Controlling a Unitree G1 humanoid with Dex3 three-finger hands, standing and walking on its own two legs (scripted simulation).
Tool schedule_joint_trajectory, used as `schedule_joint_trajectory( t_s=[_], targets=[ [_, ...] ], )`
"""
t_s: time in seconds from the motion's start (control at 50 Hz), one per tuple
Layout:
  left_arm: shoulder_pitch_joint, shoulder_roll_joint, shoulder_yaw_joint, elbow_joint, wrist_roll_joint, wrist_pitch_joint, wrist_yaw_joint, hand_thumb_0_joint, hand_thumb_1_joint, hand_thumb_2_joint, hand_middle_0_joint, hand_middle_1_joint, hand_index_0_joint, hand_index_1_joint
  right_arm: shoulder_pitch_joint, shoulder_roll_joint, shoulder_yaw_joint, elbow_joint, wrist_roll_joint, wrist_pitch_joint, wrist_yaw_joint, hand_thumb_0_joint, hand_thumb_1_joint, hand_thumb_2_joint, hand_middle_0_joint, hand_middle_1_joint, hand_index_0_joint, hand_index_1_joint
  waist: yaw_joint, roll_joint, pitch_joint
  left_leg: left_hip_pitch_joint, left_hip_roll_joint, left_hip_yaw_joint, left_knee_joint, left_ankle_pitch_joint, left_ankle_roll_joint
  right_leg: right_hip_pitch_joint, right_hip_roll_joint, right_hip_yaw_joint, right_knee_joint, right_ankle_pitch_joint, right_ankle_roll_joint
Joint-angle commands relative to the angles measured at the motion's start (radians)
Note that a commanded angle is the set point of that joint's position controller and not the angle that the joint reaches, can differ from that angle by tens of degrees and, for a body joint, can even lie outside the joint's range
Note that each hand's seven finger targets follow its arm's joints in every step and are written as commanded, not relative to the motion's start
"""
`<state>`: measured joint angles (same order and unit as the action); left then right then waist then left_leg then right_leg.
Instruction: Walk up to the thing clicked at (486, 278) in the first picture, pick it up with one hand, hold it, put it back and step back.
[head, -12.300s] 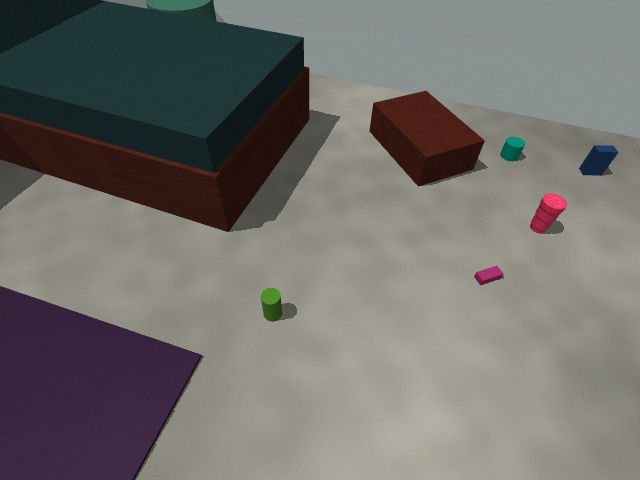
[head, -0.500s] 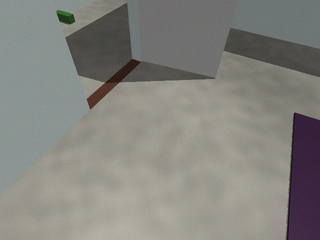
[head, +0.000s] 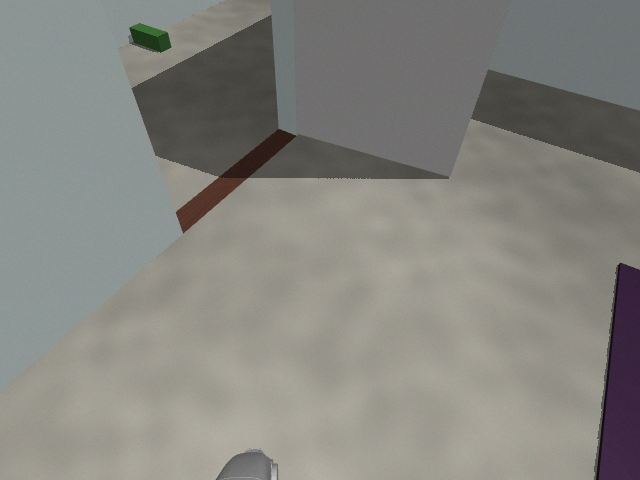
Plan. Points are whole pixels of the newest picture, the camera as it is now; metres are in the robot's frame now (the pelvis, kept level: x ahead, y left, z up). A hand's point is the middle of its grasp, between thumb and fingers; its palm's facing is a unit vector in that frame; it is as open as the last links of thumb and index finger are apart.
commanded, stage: walk up
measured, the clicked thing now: out of the picture -0.87 +0.89 -0.76
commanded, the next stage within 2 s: none
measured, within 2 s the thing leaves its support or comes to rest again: neither
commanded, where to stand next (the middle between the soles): +0.28 +0.00 m, yaw +132 degrees
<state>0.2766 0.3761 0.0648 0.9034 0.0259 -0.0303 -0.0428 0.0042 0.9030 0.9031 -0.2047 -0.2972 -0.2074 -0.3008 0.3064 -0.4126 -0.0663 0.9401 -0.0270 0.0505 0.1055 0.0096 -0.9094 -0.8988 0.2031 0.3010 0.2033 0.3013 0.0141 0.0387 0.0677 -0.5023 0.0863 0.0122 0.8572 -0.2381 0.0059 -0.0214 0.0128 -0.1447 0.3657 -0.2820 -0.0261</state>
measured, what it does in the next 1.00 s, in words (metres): walks ahead, turning left: left foot, then right foot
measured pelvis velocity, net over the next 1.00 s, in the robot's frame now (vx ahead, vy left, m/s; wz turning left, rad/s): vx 0.29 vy -0.06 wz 0.86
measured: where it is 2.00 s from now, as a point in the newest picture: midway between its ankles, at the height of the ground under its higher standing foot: (330, 475)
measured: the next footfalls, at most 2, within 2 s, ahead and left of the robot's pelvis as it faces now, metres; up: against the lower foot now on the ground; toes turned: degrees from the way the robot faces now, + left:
left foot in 0.14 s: +0.21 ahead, +0.16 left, +0.00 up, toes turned +11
right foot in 0.50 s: +0.38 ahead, -0.13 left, +0.00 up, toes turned +23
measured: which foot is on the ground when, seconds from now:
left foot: up 0.00-0.12, down 0.14-0.50, up 0.52-0.86, down 0.88-1.00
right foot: down 0.00-0.14, up 0.16-0.48, down 0.50-0.90, up 0.92-1.00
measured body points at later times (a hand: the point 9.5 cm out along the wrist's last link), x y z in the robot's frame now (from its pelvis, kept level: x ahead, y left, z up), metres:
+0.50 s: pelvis +0.21 -0.03 -0.01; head +0.24 -0.01 +0.43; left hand +0.24 +0.33 -0.10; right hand +0.35 -0.33 -0.12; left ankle +0.17 +0.15 -0.74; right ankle +0.33 -0.14 -0.74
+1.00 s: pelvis +0.29 -0.06 -0.02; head +0.31 +0.00 +0.42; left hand +0.12 +0.23 -0.15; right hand +0.62 -0.16 -0.10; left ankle +0.23 +0.05 -0.74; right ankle +0.35 -0.16 -0.70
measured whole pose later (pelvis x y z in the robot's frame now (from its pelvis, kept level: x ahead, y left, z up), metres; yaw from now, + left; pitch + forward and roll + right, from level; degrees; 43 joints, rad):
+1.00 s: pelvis +0.29 -0.06 -0.02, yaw +49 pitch -2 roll +1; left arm 0.17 0.42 0.05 0.79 -0.01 0.05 -0.01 0.00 0.91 0.90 -0.20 -0.30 -0.21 -0.30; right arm 0.17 -0.40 -0.05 0.67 -0.02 0.06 0.05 0.01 -0.91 -0.90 0.20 0.30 0.21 0.30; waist 0.01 -0.06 0.16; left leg -0.37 -0.05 -0.05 0.70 -0.30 0.03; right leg -0.37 -0.08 -0.10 1.02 -0.59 0.03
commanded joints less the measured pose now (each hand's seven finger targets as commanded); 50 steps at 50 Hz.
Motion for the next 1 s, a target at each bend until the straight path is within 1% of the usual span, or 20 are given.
schedule_joint_trajectory(
  t_s=[0.0,0.06,0.1,0.12,0.14,0.16,0.26,0.4,0.44,0.46,0.5,0.54,0.58,0.66,0.76,0.84,0.86,0.88,0.9,0.98],
  targets=[
    [-0.114,0.298,0.083,-0.134,0.016,-0.028,0.003,0.000,0.900,0.900,-0.200,-0.300,-0.200,-0.300,-0.114,-0.177,-0.054,-0.141,0.000,-0.044,0.000,0.000,-0.900,-0.900,0.200,0.300,0.200,0.300,0.014,-0.154,0.058,0.021,0.069,0.026,-0.145,0.047,0.020,-0.109,-0.301,0.111,-0.144,-0.089,-0.124],
    [-0.170,0.296,0.079,-0.158,0.027,-0.017,-0.005,0.000,0.900,0.900,-0.200,-0.300,-0.200,-0.300,0.009,-0.182,-0.069,-0.114,0.009,-0.051,-0.013,0.000,-0.900,-0.900,0.200,0.300,0.200,0.300,-0.054,-0.100,-0.011,0.256,0.001,0.125,-0.163,0.028,0.047,-0.201,-0.284,0.029,0.059,0.056,-0.105],
    [-0.168,0.237,0.052,-0.174,0.031,-0.002,-0.008,0.000,0.900,0.900,-0.200,-0.300,-0.200,-0.300,0.259,-0.222,-0.101,-0.044,0.015,-0.058,-0.049,0.000,-0.900,-0.900,0.200,0.300,0.200,0.300,-0.182,0.130,-0.116,0.589,-0.084,0.095,-0.271,-0.082,0.104,-0.375,-0.164,-0.049,0.578,0.147,-0.063],
    [-0.148,0.172,0.034,-0.208,0.020,0.008,-0.020,0.000,0.900,0.900,-0.200,-0.300,-0.200,-0.300,0.341,-0.320,-0.121,-0.048,0.005,-0.058,-0.072,0.000,-0.900,-0.900,0.200,0.300,0.200,0.300,-0.194,0.396,-0.074,0.649,0.126,-0.356,-0.476,-0.123,0.194,-0.595,0.004,-0.053,0.866,-0.261,0.002],
    [-0.150,0.202,0.029,-0.247,-0.004,0.007,-0.020,0.000,0.900,0.900,-0.200,-0.300,-0.200,-0.300,0.243,-0.373,-0.114,-0.098,0.006,-0.063,-0.072,0.000,-0.900,-0.900,0.200,0.300,0.200,0.300,-0.135,0.299,-0.082,0.604,0.296,-0.888,-0.694,-0.271,0.343,-0.743,0.055,0.146,0.934,-0.348,0.021],
    [-0.179,0.252,0.024,-0.246,0.013,0.002,-0.020,0.000,0.900,0.900,-0.200,-0.300,-0.200,-0.300,0.140,-0.383,-0.119,-0.124,0.028,-0.067,-0.079,0.000,-0.900,-0.900,0.200,0.300,0.200,0.300,-0.086,0.161,-0.018,0.475,0.351,-0.913,-0.755,-0.406,0.363,-0.726,-0.048,0.270,0.926,-0.299,0.016],
    [-0.056,0.263,0.058,-0.170,0.006,0.042,-0.057,0.000,0.900,0.900,-0.200,-0.300,-0.200,-0.300,-0.012,-0.299,-0.077,-0.186,0.013,-0.086,-0.102,0.000,-0.900,-0.900,0.200,0.300,0.200,0.300,0.014,0.106,-0.069,0.227,0.133,-0.393,-0.629,-0.247,0.219,-0.413,-0.061,0.198,0.660,-0.141,0.034],
    [-0.120,0.170,0.049,-0.213,-0.023,0.051,-0.026,0.000,0.900,0.900,-0.200,-0.300,-0.200,-0.300,-0.055,-0.262,-0.059,-0.233,-0.005,-0.074,-0.116,0.000,-0.900,-0.900,0.200,0.300,0.200,0.300,0.013,0.137,-0.045,0.103,0.061,-0.307,-0.467,0.222,0.156,-0.266,-0.004,0.150,0.323,-0.006,0.029],
    [-0.047,0.182,0.060,-0.184,-0.027,0.036,-0.004,0.000,0.900,0.900,-0.200,-0.300,-0.200,-0.300,-0.095,-0.230,-0.051,-0.261,0.000,-0.058,-0.119,0.000,-0.900,-0.900,0.200,0.300,0.200,0.300,0.067,0.098,-0.108,0.075,0.005,-0.276,-0.297,0.281,0.099,-0.107,0.006,0.138,0.134,0.093,0.006],
    [-0.013,0.228,0.070,-0.176,-0.016,0.027,0.009,0.000,0.900,0.900,-0.200,-0.300,-0.200,-0.300,-0.080,-0.174,-0.032,-0.268,0.008,-0.050,-0.122,0.000,-0.900,-0.900,0.200,0.300,0.200,0.300,0.090,0.016,-0.139,0.016,-0.064,-0.241,-0.182,0.123,0.055,-0.025,-0.046,0.197,0.056,0.109,-0.023],
    [-0.096,0.339,0.083,-0.223,0.005,0.024,0.022,0.000,0.900,0.900,-0.200,-0.300,-0.200,-0.300,0.046,-0.089,-0.005,-0.269,0.016,-0.037,-0.136,0.000,-0.900,-0.900,0.200,0.300,0.200,0.300,0.024,-0.323,-0.124,-0.120,-0.168,-0.108,0.119,-0.352,0.000,-0.111,-0.462,0.629,-0.134,-0.063,-0.114],
    [-0.192,0.306,0.073,-0.235,0.006,0.026,0.014,0.000,0.900,0.900,-0.200,-0.300,-0.200,-0.300,0.012,-0.207,-0.047,-0.240,0.010,-0.031,-0.134,0.000,-0.900,-0.900,0.200,0.300,0.200,0.300,-0.003,-0.271,-0.078,-0.079,-0.081,-0.107,0.221,-0.310,0.007,-0.198,-0.420,0.562,-0.077,0.055,-0.190],
    [-0.209,0.255,0.056,-0.216,-0.005,0.017,0.019,0.000,0.900,0.900,-0.200,-0.300,-0.200,-0.300,0.044,-0.180,-0.038,-0.218,0.021,-0.030,-0.105,0.000,-0.900,-0.900,0.200,0.300,0.200,0.300,-0.024,-0.276,-0.108,-0.062,-0.064,-0.078,0.215,-0.197,0.002,-0.118,-0.298,0.343,0.019,0.278,-0.145],
    [-0.106,0.263,0.063,-0.195,-0.014,0.013,0.033,0.000,0.900,0.900,-0.200,-0.300,-0.200,-0.300,-0.023,-0.148,-0.024,-0.244,0.012,-0.019,-0.066,0.000,-0.900,-0.900,0.200,0.300,0.200,0.300,0.018,-0.250,-0.132,-0.061,-0.060,-0.020,0.095,-0.181,-0.006,0.024,-0.307,0.202,0.130,0.662,-0.147],
    [-0.095,0.302,0.070,-0.223,-0.014,0.022,0.041,0.000,0.900,0.900,-0.200,-0.300,-0.200,-0.300,-0.087,-0.152,-0.035,-0.295,0.008,-0.012,-0.048,0.000,-0.900,-0.900,0.200,0.300,0.200,0.300,0.028,-0.198,-0.130,0.061,-0.047,0.026,-0.077,-0.136,0.018,-0.031,-0.391,0.128,0.190,0.681,-0.147],
    [-0.119,0.302,0.055,-0.235,-0.026,0.027,0.040,0.000,0.900,0.900,-0.200,-0.300,-0.200,-0.300,-0.018,-0.168,-0.057,-0.295,0.002,-0.016,-0.044,0.000,-0.900,-0.900,0.200,0.300,0.200,0.300,-0.034,-0.142,-0.170,0.286,-0.077,0.067,-0.282,-0.017,0.079,-0.150,-0.360,-0.006,0.372,0.572,-0.060],
    [-0.080,0.267,0.047,-0.234,-0.032,0.032,0.040,0.000,0.900,0.900,-0.200,-0.300,-0.200,-0.300,0.019,-0.214,-0.076,-0.289,-0.006,-0.018,-0.052,0.000,-0.900,-0.900,0.200,0.300,0.200,0.300,-0.056,-0.010,-0.212,0.423,-0.058,-0.042,-0.327,0.090,0.130,-0.258,-0.283,-0.043,0.543,0.383,0.000],
    [-0.107,0.224,0.036,-0.265,-0.041,0.033,0.038,0.000,0.900,0.900,-0.200,-0.300,-0.200,-0.300,-0.024,-0.327,-0.102,-0.324,-0.001,-0.015,-0.059,0.000,-0.900,-0.900,0.200,0.300,0.200,0.300,-0.066,0.305,-0.199,0.483,0.126,-0.444,-0.387,0.432,0.262,-0.501,-0.061,-0.077,0.713,-0.085,0.082],
    [-0.191,0.242,0.045,-0.275,-0.032,0.036,0.047,0.000,0.900,0.900,-0.200,-0.300,-0.200,-0.300,-0.036,-0.339,-0.113,-0.334,0.001,-0.008,-0.064,0.000,-0.900,-0.900,0.200,0.300,0.200,0.300,-0.088,0.307,-0.185,0.399,0.194,-0.593,-0.451,0.546,0.338,-0.492,-0.036,0.072,0.740,-0.439,0.075],
    [-0.093,0.244,0.046,-0.220,-0.040,0.025,0.050,0.000,0.900,0.900,-0.200,-0.300,-0.200,-0.300,-0.133,-0.229,-0.078,-0.373,0.006,0.003,-0.082,0.000,-0.900,-0.900,0.200,0.300,0.200,0.300,-0.018,0.179,-0.114,0.356,0.050,-0.375,-0.370,0.481,0.215,-0.455,-0.075,0.126,0.569,-0.251,0.060]
  ],
)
